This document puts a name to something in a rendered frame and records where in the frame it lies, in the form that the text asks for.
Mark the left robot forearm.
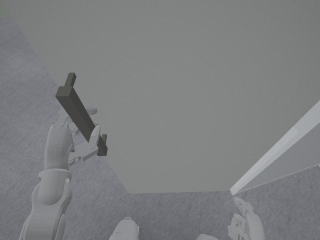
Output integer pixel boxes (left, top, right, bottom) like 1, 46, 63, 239
18, 168, 73, 240

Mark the handle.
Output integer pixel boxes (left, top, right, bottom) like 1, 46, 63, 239
55, 72, 108, 156

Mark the fridge door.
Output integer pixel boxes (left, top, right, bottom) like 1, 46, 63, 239
1, 0, 320, 194

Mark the right robot hand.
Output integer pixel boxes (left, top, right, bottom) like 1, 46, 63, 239
228, 196, 267, 240

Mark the robot left shin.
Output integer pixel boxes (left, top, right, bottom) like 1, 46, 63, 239
123, 217, 133, 221

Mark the left robot hand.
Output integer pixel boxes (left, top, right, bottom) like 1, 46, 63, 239
44, 104, 101, 171

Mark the robot left thigh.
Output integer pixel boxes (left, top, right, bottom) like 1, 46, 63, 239
109, 219, 139, 240

